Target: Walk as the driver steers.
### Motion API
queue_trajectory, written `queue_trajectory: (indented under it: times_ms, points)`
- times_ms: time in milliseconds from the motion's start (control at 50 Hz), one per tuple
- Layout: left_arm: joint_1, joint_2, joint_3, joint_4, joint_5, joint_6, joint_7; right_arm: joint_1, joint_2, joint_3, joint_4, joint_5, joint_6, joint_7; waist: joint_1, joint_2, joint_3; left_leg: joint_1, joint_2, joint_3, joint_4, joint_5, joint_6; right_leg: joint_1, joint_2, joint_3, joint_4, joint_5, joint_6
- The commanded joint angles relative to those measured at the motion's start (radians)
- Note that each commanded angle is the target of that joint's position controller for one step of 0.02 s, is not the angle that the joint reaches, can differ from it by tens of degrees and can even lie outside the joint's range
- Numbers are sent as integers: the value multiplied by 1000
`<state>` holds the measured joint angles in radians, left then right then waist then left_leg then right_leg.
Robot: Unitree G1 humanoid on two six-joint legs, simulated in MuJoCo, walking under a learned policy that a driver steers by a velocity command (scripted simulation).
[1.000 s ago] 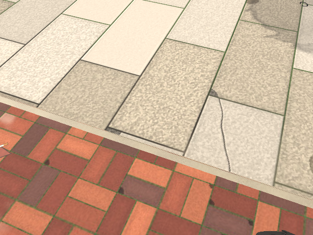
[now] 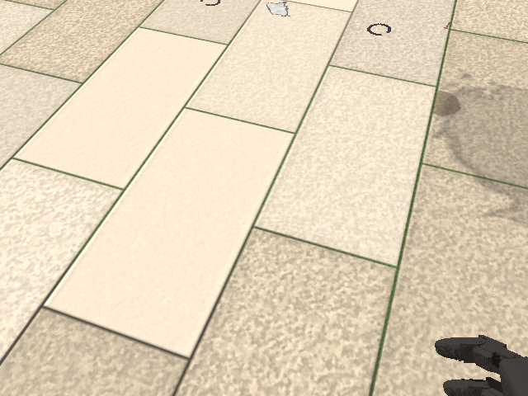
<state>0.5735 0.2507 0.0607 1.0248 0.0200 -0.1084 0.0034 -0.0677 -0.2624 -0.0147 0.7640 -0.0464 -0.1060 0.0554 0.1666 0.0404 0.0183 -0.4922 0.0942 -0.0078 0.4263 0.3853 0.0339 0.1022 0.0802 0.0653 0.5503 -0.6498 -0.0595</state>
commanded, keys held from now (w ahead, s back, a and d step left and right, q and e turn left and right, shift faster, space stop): w+e+shift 0.52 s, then w+shift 0.48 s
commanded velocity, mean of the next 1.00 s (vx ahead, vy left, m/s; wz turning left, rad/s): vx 1.00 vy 0.00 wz -0.63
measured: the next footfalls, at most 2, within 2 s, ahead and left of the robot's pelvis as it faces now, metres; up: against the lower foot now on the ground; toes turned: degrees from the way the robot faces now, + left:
left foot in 0.04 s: +0.20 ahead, +0.14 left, -0.12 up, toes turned +0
right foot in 0.42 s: +0.55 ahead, -0.10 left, -0.12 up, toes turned -25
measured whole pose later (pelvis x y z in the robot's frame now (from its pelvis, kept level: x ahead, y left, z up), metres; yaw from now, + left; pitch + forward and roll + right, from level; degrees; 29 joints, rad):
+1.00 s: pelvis +0.90 -0.23 -0.08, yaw -36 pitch +0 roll +2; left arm 0.26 0.30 0.03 0.82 0.03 -0.08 -0.02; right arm 0.32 -0.29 -0.06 0.83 -0.04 -0.07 0.01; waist -0.01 -0.02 0.02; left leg -0.29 -0.07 0.08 0.50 -0.21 0.06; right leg -0.39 0.05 0.08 1.31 -0.28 -0.12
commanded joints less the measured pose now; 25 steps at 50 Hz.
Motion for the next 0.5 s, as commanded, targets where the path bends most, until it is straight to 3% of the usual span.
queue_trajectory:
  times_ms: [20, 40, 60, 80, 100, 120, 140, 160, 180, 200, 220, 260, 300, 340, 360, 380, 400, 420, 440, 460, 480, 500]
  points:
    - [-42, 177, 30, -37, 12, 31, 33, 253, -113, -37, 41, -12, -22, -32, -179, -21, -10, 374, -20, 25, -156, 21, -14, -174, -91, 116, 378, 682, -128]
    - [-97, 201, 40, -51, -11, 44, 33, 485, -167, -63, 110, -18, -22, -44, -305, -2, -93, 636, 39, -11, -150, 15, 6, -319, -80, 92, 695, 683, -119]
    - [-162, 113, 29, -78, -20, 40, 28, 607, -211, -80, 146, -24, -17, -44, -344, 64, -136, 843, 133, -79, -7, 71, 11, -598, 12, 61, 1021, 104, -116]
    - [-7, 22, 5, -114, -69, 35, 44, 633, -206, -66, 139, -43, -15, -34, -211, 195, -272, 1199, 316, -172, 376, 608, -10, -932, -54, 64, 1196, -69, -103]
    - [-47, 58, -2, -107, -69, 36, 61, 679, -191, -79, 129, -23, -5, -27, -298, 158, -406, 1269, 393, -308, 341, 363, 69, -1088, -85, 31, 1292, 3, -100]
    - [-143, 56, -10, -154, -33, 40, 54, 636, -232, -99, 130, -17, -3, -39, -302, 213, -401, 1112, 444, -496, 108, -401, 168, -1177, -119, -11, 1300, 124, -93]
    - [-326, 106, 13, -168, -7, 38, 38, 508, -73, -58, 105, -21, -12, -44, -292, 0, -172, 817, 327, -362, -57, -620, 98, -1135, -178, 4, 1089, 311, -89]
    - [-352, 89, 11, -199, 10, 46, 13, 495, -91, -56, 124, -29, -29, -51, -252, 110, -77, 660, 377, -385, -29, -440, 127, -1102, -187, -3, 1105, 333, -73]
    - [-414, 48, 3, -229, 14, 64, -12, 492, -50, -46, 168, -4, -40, -54, -195, 37, 35, 485, 334, -275, -73, -281, 93, -1059, -228, 7, 988, 363, -49]
    - [-449, 9, -8, -266, 17, 81, -36, 449, -26, -37, 172, 19, -48, -55, -148, 33, 83, 326, 289, -166, -138, -333, 60, -954, -246, 22, 833, 392, -35]
    - [-459, -16, -20, -285, 12, 91, -54, 367, -30, -37, 164, 24, -51, -58, -101, 72, 107, 205, 243, -76, -209, -368, 36, -857, -247, 1, 731, 442, -25]
    - [-467, -14, -31, -315, 11, 90, -74, 302, -53, -43, 144, 32, -60, -54, -64, 83, 114, 163, 214, 83, -226, -152, 22, -758, -243, -47, 527, 587, -47]
    - [-512, 15, -31, -324, 14, 90, -77, 322, -86, -52, 149, 40, -52, -53, -75, 27, 117, 216, 158, 208, -253, -39, 10, -649, -177, -171, 354, 601, -81]
    - [-486, 45, -24, -303, -2, 86, -76, 390, -137, -58, 144, 37, -37, -66, -75, 22, 48, 350, 128, 280, -99, 460, -10, -528, -55, -269, 295, 606, -122]
    - [-409, 74, -17, -291, 4, 79, -72, 401, -185, -67, 139, 32, -22, -74, -27, 51, 1, 397, 157, 277, 54, 583, -14, -452, -27, -266, 253, 556, -146]
    - [-254, 119, 4, -252, 8, 78, -66, 376, -212, -73, 122, 26, -3, -80, 55, 59, -90, 386, 181, 259, 273, 600, -4, -274, 0, -252, 242, 543, -174]
    - [-32, 171, 35, -183, 9, 80, -50, 338, -216, -75, 104, 21, 14, -79, 155, 29, -200, 257, 163, 242, 592, 424, -10, 17, 10, -186, 198, 540, -212]
    - [-67, 224, 60, -162, -16, 87, -31, 334, -150, -67, 102, 7, 26, -63, 101, -143, -154, 9, -19, 237, 1006, -602, -29, 136, -65, -39, 133, 447, -252]
    - [-176, 335, 71, -207, -7, 102, -26, 397, -68, -40, -6, 5, 14, -62, -61, -310, -202, -270, -86, 132, 1280, -915, -59, 244, -241, 418, 39, 532, -345]
    - [-132, 347, 78, -237, 12, 115, -14, 331, -119, -36, -82, 15, -12, -57, -24, -251, -281, -425, -90, -29, 1251, -865, -53, 333, -329, 688, -191, 291, -415]
    - [-150, 289, 70, -229, 14, 111, -3, 281, -144, -35, -80, 12, -25, -59, -38, -104, -121, -488, -47, -50, 1156, -820, -49, 215, -343, 705, -296, 225, -382]
    - [-195, 247, 61, -226, 7, 100, 4, 279, -149, -34, -69, 6, -22, -58, -100, -13, -17, -423, -10, -53, 1057, -769, -54, 40, -310, 630, -304, 295, -344]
